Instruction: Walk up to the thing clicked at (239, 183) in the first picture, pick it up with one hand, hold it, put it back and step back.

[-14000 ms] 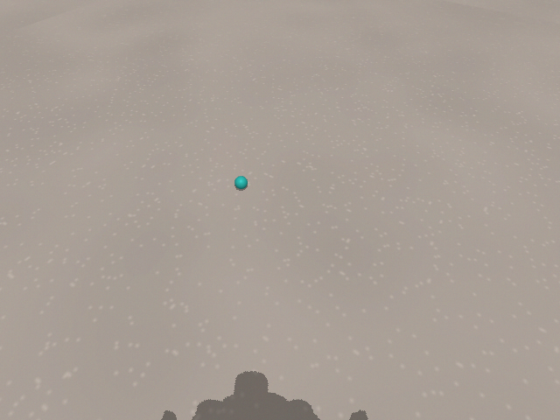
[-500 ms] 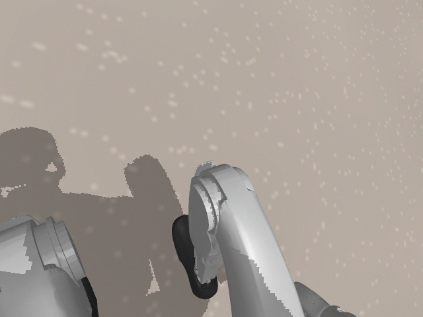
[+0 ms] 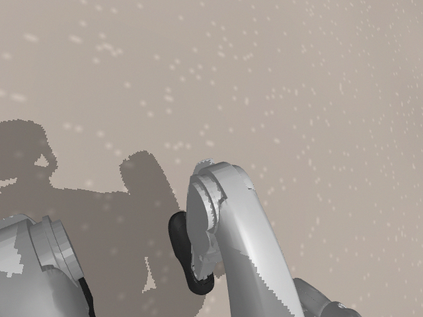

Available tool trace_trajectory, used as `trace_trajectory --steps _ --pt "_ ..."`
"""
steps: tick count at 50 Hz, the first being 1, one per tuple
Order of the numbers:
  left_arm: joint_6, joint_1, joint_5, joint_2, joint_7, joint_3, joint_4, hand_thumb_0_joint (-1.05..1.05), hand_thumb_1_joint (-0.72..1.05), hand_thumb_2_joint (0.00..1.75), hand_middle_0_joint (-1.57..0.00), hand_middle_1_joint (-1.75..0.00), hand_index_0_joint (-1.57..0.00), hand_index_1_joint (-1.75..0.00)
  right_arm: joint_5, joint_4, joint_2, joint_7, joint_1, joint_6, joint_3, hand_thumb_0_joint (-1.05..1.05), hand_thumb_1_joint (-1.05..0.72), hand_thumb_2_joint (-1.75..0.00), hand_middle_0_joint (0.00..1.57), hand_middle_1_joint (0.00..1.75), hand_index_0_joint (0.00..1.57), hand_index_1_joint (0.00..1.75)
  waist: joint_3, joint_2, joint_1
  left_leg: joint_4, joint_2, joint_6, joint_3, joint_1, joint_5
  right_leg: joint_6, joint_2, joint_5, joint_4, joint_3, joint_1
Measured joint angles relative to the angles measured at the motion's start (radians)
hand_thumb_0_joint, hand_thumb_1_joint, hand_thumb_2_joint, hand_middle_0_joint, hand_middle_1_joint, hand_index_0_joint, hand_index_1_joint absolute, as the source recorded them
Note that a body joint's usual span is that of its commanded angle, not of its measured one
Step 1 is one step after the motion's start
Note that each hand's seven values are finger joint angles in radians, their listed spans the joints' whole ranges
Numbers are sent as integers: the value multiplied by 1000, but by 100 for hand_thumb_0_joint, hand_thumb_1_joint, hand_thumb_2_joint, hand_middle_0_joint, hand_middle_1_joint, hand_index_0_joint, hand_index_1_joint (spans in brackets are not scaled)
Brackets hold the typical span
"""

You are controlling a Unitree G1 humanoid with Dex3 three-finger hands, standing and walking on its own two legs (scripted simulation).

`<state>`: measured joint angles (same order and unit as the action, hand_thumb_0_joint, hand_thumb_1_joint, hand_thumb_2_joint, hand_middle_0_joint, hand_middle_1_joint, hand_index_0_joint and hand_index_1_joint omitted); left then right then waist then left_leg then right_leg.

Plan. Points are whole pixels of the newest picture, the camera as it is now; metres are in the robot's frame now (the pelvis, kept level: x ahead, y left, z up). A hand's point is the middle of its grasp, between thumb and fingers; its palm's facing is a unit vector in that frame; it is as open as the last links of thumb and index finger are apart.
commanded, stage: close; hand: left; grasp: from above
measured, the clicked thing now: out of the picture +0.42 +0.33 -0.26
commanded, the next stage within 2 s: settle in 1.02 s
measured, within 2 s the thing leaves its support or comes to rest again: leaves its support in 1.44 s
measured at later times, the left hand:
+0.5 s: hand out of the picture +0.42 +0.32 -0.25, palm faces -0.44 -0.18 -0.88, open 9.8 cm
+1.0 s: hand out of the picture +0.41 +0.32 -0.25, palm faces -0.43 -0.15 -0.89, open 7.8 cm
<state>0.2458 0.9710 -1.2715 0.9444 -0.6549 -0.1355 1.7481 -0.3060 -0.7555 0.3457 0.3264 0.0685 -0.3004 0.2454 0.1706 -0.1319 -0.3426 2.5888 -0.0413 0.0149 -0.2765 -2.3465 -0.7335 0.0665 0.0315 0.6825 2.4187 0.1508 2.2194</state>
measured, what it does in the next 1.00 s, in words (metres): stands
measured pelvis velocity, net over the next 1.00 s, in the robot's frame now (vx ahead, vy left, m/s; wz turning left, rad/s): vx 0.00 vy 0.00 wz -0.01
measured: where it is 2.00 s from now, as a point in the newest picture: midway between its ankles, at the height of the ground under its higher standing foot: (144, 294)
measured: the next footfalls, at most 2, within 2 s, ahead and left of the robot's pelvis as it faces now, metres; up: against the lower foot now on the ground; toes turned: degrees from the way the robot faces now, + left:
none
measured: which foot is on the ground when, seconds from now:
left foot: down 0.00-1.00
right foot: down 0.00-1.00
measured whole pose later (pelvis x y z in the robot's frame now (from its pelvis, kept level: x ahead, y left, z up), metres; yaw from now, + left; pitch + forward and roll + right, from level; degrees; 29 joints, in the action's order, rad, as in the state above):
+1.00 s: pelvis +0.00 +0.00 +0.01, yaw -1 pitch +26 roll -14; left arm 0.23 0.98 -1.26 0.95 -0.69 -0.11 1.76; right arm -0.31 -0.73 0.34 0.32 0.06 -0.30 0.28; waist 0.18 -0.14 -0.35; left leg 2.57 -0.04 0.01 -0.29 -2.34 -0.72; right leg 0.07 0.04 0.66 2.39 0.16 2.21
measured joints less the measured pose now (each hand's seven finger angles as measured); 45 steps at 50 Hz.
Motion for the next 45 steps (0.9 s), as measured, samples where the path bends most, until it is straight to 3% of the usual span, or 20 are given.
trace_trajectory --steps 6,12,19,28,45 --pt "4 5 -15 -14 -37 22 2 0 -10 67 -36 -81 -39 -78 -5 2 -6 -1 -12 2 2 0 -90 -90 20 30 20 30 -6 2 1 -2 -1 -2 -4 2 -1 1 2 -1 -8 4 -5" --pt "-25 16 -25 -20 -60 4 15 0 -3 64 -41 -78 -44 -75 -1 15 1 6 -20 -7 -3 0 -90 -90 20 30 20 30 -12 2 -11 -7 -3 -6 -3 0 3 2 4 -7 -16 4 -5" --pt "-52 20 -2 3 -37 -22 27 0 5 58 -46 -74 -50 -70 8 22 14 4 -15 -16 -8 0 -90 -90 20 30 19 30 -3 -1 -21 -9 -4 -9 0 -4 8 6 5 -11 -17 2 -1" --pt "-25 24 14 14 -3 -1 12 0 16 53 -53 -72 -58 -67 9 15 8 -3 4 -1 6 0 -90 -90 20 30 19 30 0 0 -14 -10 -1 -6 -2 -3 8 3 3 -11 -18 4 -3" --pt "-14 9 11 7 -34 27 10 -2 30 44 -61 -63 -75 -60 -4 30 -7 -8 -6 2 33 0 -90 -89 20 30 20 30 7 -3 -10 -15 -2 -3 -8 9 11 3 6 -17 -25 9 -13"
